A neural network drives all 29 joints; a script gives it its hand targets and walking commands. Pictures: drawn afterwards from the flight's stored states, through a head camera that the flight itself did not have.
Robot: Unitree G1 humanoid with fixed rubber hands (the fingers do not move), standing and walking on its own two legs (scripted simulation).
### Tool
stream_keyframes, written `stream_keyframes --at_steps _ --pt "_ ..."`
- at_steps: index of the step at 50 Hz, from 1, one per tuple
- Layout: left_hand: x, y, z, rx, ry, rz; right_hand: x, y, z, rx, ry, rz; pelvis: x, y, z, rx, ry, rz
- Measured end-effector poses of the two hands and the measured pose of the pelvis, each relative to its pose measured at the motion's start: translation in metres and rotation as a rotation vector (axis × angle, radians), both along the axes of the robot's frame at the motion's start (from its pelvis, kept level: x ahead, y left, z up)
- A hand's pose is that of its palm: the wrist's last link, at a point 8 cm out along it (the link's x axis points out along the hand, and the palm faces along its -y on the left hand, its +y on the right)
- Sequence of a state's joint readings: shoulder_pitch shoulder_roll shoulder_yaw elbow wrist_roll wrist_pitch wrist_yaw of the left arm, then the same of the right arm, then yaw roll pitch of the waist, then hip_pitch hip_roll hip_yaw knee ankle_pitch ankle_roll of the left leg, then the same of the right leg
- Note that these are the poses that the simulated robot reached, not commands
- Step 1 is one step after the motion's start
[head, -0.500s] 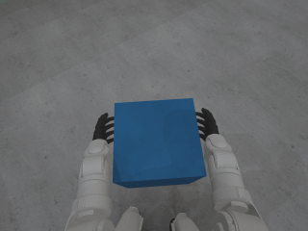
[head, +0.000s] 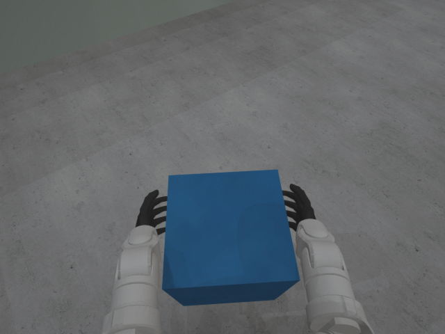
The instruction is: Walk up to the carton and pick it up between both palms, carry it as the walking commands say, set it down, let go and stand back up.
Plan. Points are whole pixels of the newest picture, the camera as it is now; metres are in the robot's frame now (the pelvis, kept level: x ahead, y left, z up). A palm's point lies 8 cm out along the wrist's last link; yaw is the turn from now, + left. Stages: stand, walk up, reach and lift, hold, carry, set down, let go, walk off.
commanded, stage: reach and lift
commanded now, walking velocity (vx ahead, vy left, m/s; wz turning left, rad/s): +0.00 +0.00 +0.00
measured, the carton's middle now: (226, 243) +0.32 +0.02 -0.08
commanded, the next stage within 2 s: hold in 1.76 s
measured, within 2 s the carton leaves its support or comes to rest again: neither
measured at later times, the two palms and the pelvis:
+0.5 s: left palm (136, 223) +0.29 +0.17 +0.05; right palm (315, 216) +0.32 -0.13 +0.05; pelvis +0.01 +0.00 +0.02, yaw +0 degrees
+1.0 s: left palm (143, 220) +0.29 +0.16 +0.07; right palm (330, 222) +0.31 -0.14 +0.07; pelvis +0.01 +0.00 +0.02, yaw +1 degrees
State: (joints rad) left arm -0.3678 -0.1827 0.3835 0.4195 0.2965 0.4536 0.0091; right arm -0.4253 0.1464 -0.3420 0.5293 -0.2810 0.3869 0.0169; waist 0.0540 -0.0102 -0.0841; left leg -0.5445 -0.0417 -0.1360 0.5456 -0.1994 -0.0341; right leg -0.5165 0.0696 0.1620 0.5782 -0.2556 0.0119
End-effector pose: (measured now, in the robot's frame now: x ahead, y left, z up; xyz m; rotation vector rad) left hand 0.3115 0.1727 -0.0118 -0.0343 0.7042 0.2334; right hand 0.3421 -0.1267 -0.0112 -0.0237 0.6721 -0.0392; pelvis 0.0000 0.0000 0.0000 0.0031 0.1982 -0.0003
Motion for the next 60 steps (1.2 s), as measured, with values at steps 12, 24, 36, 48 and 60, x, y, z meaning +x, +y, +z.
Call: stream_keyframes --at_steps 12,24,36,48,60 --pt "-0.005 -0.001 0.034 0.013 -0.013 -0.013 -0.007 -0.001 0.033 -0.010 -0.014 0.001 0.007 -0.001 0.012 0.004 -0.121 0.000" --pt "-0.016 0.000 0.063 0.021 -0.037 -0.011 -0.017 0.000 0.061 -0.005 -0.038 0.005 0.011 -0.004 0.016 0.006 -0.218 0.005" --pt "-0.024 -0.006 0.080 0.003 -0.040 -0.015 -0.027 -0.006 0.082 -0.009 -0.039 -0.008 0.011 -0.006 0.017 0.006 -0.303 0.016" --pt "-0.019 -0.015 0.078 0.007 -0.026 -0.064 -0.036 -0.016 0.081 -0.013 -0.025 -0.052 0.008 -0.002 0.016 0.002 -0.318 0.012" --pt "-0.011 -0.017 0.080 0.017 -0.028 -0.098 -0.036 -0.018 0.081 -0.006 -0.026 -0.082 0.012 0.005 0.017 0.000 -0.310 0.010"
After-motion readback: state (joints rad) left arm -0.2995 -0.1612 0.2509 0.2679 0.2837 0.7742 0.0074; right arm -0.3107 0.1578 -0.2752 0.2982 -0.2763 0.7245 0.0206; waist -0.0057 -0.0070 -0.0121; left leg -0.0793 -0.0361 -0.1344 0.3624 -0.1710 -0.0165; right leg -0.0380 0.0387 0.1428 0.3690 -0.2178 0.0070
